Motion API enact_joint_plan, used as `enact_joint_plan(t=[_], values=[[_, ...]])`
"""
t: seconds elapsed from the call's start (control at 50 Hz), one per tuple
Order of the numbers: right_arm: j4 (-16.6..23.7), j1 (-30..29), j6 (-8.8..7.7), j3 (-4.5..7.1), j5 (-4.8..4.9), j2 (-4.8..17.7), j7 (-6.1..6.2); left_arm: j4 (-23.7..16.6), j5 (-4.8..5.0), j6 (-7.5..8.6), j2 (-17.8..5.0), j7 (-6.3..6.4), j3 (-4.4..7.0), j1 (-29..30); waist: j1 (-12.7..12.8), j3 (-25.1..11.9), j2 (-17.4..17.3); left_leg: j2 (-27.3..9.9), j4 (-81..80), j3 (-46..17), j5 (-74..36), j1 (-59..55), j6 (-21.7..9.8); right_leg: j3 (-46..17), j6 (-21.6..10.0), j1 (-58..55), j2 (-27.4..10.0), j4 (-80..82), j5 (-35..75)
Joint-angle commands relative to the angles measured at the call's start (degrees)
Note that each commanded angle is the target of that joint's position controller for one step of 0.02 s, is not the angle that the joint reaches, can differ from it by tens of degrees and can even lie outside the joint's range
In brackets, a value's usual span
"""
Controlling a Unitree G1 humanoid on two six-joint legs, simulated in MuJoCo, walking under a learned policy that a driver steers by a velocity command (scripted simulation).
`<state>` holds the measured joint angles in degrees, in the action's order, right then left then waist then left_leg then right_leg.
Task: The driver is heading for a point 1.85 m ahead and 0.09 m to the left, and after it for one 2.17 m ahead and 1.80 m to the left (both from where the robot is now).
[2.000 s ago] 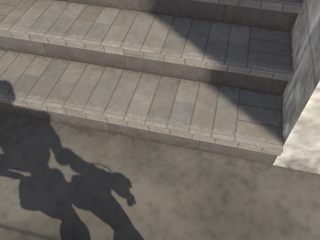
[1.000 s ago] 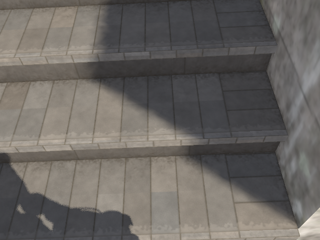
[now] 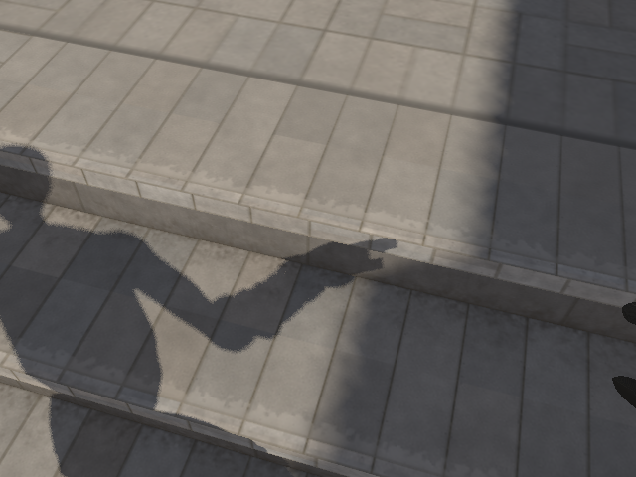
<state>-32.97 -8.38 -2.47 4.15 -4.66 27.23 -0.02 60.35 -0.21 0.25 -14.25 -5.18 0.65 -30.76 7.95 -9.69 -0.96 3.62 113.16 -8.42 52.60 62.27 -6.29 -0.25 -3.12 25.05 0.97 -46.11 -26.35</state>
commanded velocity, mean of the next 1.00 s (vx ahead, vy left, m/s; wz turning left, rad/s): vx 0.11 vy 0.00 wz -0.11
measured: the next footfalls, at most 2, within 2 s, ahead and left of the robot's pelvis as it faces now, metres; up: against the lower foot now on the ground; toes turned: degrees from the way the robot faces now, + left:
left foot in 0.04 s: +0.15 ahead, +0.17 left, +0.15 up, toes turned +5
right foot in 0.46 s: +0.24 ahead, -0.10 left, +0.15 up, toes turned -9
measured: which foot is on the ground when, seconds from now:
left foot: up 0.00-0.02, down 0.04-0.48, up 0.50-0.72, down 0.74-1.00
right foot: down 0.00-0.08, up 0.10-0.44, down 0.46-0.90, up 0.92-1.00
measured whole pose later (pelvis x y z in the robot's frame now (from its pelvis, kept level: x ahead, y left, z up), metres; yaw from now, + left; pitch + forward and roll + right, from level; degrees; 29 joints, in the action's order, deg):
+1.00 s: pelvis +0.19 +0.03 +0.19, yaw -7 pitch +3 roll -1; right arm -44.8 13.6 -5.2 3.2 -0.2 13.3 -1.7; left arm 33.9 -0.8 2.5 -14.1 2.5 3.5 -3.2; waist -1.7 -2.1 -1.3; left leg 0.7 37.1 -3.6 20.5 19.4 -2.2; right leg -0.4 1.1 26.8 2.5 -54.5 -25.4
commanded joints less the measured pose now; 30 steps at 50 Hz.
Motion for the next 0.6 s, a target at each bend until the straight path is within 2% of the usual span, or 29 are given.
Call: enact_joint_plan(t=[0.02,0.04,0.06,0.08,0.1,0.12,0.14,0.16,0.18,0.2,0.22,0.24,0.26,0.28,0.3,0.32,0.34,0.36,0.38,0.42,0.44,0.46,0.48,0.5,0.52,0.54,0.56,0.58,0.6], values=[[22.0,-12.5,-2.08,-9.99,1.07,-12.3,-1.25,1.1,-3.18,3.00,-3.0,1.79,2.70,0.6,-9.8,-3.3,-1.7,-3.8,-40.5,1.4,7.3,-12.5,-7.1,-20.6,-8.3,10.2,-2.7,21.4,39.6],[20.4,-6.5,-0.91,-10.28,7.57,-14.1,-3.20,-2.1,-3.95,3.88,-11.5,-1.22,4.79,7.1,-18.8,-5.3,-4.8,0.3,-56.6,8.0,-13.0,-61.1,1.6,-16.8,-9.1,45.7,0.6,27.1,38.5],[11.3,12.8,-0.54,-7.63,10.93,-13.6,-3.79,-8.3,-3.18,6.29,-14.4,-3.75,4.62,18.5,-27.4,-8.9,-3.4,-1.1,-46.5,11.1,-42.3,-77.9,5.6,-15.0,-6.0,48.5,-3.5,23.7,55.2],[1.8,36.0,-1.03,-3.47,9.29,0.3,-4.71,-13.6,-2.36,9.71,-10.4,-5.01,2.57,22.3,-31.3,-20.9,-19.9,-15.0,-42.8,-11.2,-90.8,-91.1,-7.8,-17.0,-1.8,49.1,-6.1,10.8,57.0],[-5.0,47.8,0.24,-1.31,4.16,5.1,-5.08,-14.0,1.82,10.75,-8.7,-3.30,2.00,13.7,-27.7,-30.6,-22.3,-28.0,-54.0,-29.7,-116.7,-90.6,-18.0,-10.1,5.1,36.7,-3.5,-11.9,12.8],[-8.8,47.6,0.86,-0.56,2.65,5.6,-6.01,-7.6,3.24,10.64,-6.4,-0.51,1.50,4.0,-25.3,-26.4,-18.8,-30.4,-59.1,-37.9,-122.5,-75.0,-23.7,-11.5,6.4,29.2,0.9,-49.7,-1.0],[-9.9,38.7,-0.17,-0.40,1.31,6.1,-5.56,-6.5,2.79,10.55,-5.1,0.86,2.06,-1.5,-17.2,-14.6,-9.7,-27.9,-65.0,-28.5,-121.2,-65.6,-18.5,-14.0,6.2,31.5,2.7,-66.1,5.8],[-9.8,25.9,-0.19,-1.39,1.84,3.2,-5.69,-7.8,0.61,10.26,-4.7,1.71,2.24,-3.1,-11.1,-11.2,-7.3,-27.5,-67.3,-20.0,-115.2,-61.3,-16.8,-13.0,6.2,35.3,3.4,-72.3,5.4],[-8.7,16.2,-0.27,-3.21,2.44,-2.4,-6.03,-10.5,-2.18,9.06,-5.7,1.87,2.37,-0.1,-7.1,-8.8,-2.6,-26.2,-69.3,-15.1,-104.7,-57.2,-16.3,-11.7,5.9,37.9,3.0,-73.0,2.5],[-8.7,7.5,-0.75,-4.44,2.57,-7.1,-5.51,-11.6,-3.48,7.37,-4.0,1.80,1.37,1.2,-2.8,-7.4,0.0,-23.9,-72.3,-9.9,-96.2,-52.2,-13.8,-11.5,5.0,36.2,1.0,-67.2,2.2],[-7.0,-2.9,-1.27,-5.24,1.94,-10.6,-4.47,-11.6,-2.70,5.58,-1.1,1.46,0.13,-0.6,2.0,-4.7,-1.9,-21.0,-77.4,-3.7,-84.6,-47.4,-10.3,-11.4,4.7,35.6,-0.4,-60.2,0.3],[-7.3,-8.2,-1.72,-5.89,2.67,-13.2,-3.70,-10.9,-3.21,3.93,-0.9,1.35,-0.60,-2.4,4.8,-3.4,-1.0,-19.9,-81.6,-2.8,-69.1,-42.7,-8.5,-10.3,5.7,34.3,-2.7,-52.3,1.9],[-8.4,-8.2,-2.36,-5.96,2.09,-15.2,-2.28,-10.2,-2.64,3.12,0.1,0.87,-1.20,-1.1,4.4,-0.8,0.9,-19.1,-85.2,1.8,-62.5,-39.4,-6.2,-9.4,5.2,31.3,-3.9,-47.4,3.3],[-10.4,-6.0,-3.11,-5.08,1.81,-14.2,-1.67,-10.9,-1.49,3.26,1.4,-0.34,-1.28,1.3,5.2,-1.5,4.2,-17.9,-85.9,8.2,-64.7,-39.6,-3.9,-5.9,6.1,25.3,-5.0,-42.2,1.8],[-9.4,-5.3,-3.68,-3.27,1.45,-11.0,0.06,-11.5,-0.99,3.44,0.3,-1.27,-1.15,3.9,4.4,-2.8,5.3,-16.0,-88.1,13.1,-61.8,-39.1,-2.1,-3.3,6.2,19.4,-5.5,-32.4,6.5],[-7.9,-5.7,-4.67,-1.72,1.37,-7.9,0.58,-11.5,0.09,4.14,-1.1,-2.05,-0.25,4.8,3.9,-1.6,0.9,-12.9,-92.6,19.0,-58.5,-35.9,-0.1,-0.2,5.7,9.8,-4.8,-26.6,11.9],[-6.8,-6.7,-4.93,-0.11,0.57,-5.0,0.92,-11.3,1.10,4.89,-2.1,-2.54,0.51,4.7,3.2,-1.1,-2.7,-11.2,-94.5,22.7,-60.2,-33.0,1.0,1.2,5.1,1.9,-3.8,-26.8,18.9],[-5.9,-6.2,-5.23,0.44,1.15,-4.7,0.91,-11.9,1.04,5.69,-2.9,-2.62,1.10,5.9,3.0,0.5,-3.7,-12.3,-94.7,23.2,-60.1,-36.0,1.4,0.4,5.2,0.8,-3.4,-22.8,18.8],[-6.0,-6.5,-5.38,0.98,1.42,-3.6,1.03,-12.9,0.66,6.35,-3.3,-2.05,1.35,5.4,4.0,1.7,-5.3,-14.9,-93.7,22.4,-63.8,-38.0,0.9,-0.9,4.2,-1.5,-3.7,-21.8,17.9],[-4.7,-9.0,-5.87,1.44,1.77,-2.9,0.25,-14.5,0.15,6.61,-3.9,-0.80,1.76,5.6,5.2,4.9,-4.3,-18.1,-87.9,20.9,-66.9,-44.2,0.8,-2.5,2.8,-3.3,-4.8,-7.7,18.0],[-4.0,-10.2,-5.72,1.48,2.21,-3.3,-0.20,-14.3,0.13,7.02,-4.3,0.17,2.20,3.7,5.6,6.4,-2.5,-17.7,-82.3,21.0,-68.1,-45.9,0.9,0.1,2.7,-6.8,-2.6,2.9,21.8],[-4.5,-6.2,-4.89,1.32,3.92,-5.7,-0.54,-13.9,-0.78,7.93,-6.6,1.16,3.34,4.8,2.5,7.2,2.2,-14.4,-74.2,21.5,-64.0,-48.9,1.9,2.3,1.3,-8.1,0.9,14.8,26.5],[-5.6,2.9,-3.63,0.37,4.66,-11.3,-1.20,-14.9,-2.28,8.36,-11.3,2.79,4.68,7.2,-3.1,5.9,11.3,-9.5,-60.7,21.9,-47.9,-42.0,6.2,-7.3,-4.6,-15.8,-3.2,15.3,65.1],[-3.7,14.4,-3.11,-0.35,2.60,-13.3,-1.12,-18.7,-0.30,8.15,-19.8,3.67,6.41,7.3,-9.1,-5.9,23.6,0.5,-49.2,17.7,-10.8,-33.2,11.4,-31.1,-20.1,-29.1,-15.2,17.6,86.0],[-2.9,14.7,-2.50,0.39,4.95,-9.8,-1.57,-18.8,-0.42,8.56,-18.3,3.64,6.68,7.1,-6.6,-6.7,17.6,2.0,-38.7,9.2,-7.8,-27.5,13.4,-41.2,-21.8,-30.4,-20.2,23.2,72.1],[-2.9,8.2,-1.62,1.21,6.23,-5.6,-1.88,-19.1,-0.08,8.17,-14.2,3.83,6.16,9.5,-2.5,-1.1,13.5,-1.0,-28.7,4.7,-13.5,-20.9,13.6,-37.1,-16.1,-23.1,-18.0,23.3,42.0],[-3.4,4.3,-0.79,2.22,4.98,-2.0,-1.10,-20.4,0.66,7.11,-8.7,3.69,4.14,13.9,-1.9,1.5,10.0,-3.6,-24.0,3.0,-18.9,-18.9,13.3,-32.4,-12.4,-13.5,-14.9,23.2,19.4],[-4.9,5.9,-0.81,1.65,3.56,-3.0,-0.56,-22.5,1.15,6.37,-4.1,3.57,1.78,21.7,-5.9,5.1,5.6,-6.3,-26.7,1.8,-24.4,-21.0,12.9,-28.5,-10.4,-2.3,-13.2,24.5,10.6],[-6.3,9.1,-1.26,0.49,2.54,-5.3,-0.98,-24.9,1.08,5.13,-3.2,4.01,1.05,27.2,-8.9,6.1,3.1,-7.3,-28.3,2.6,-26.4,-27.7,12.7,-25.4,-8.9,7.0,-11.5,25.6,8.5]])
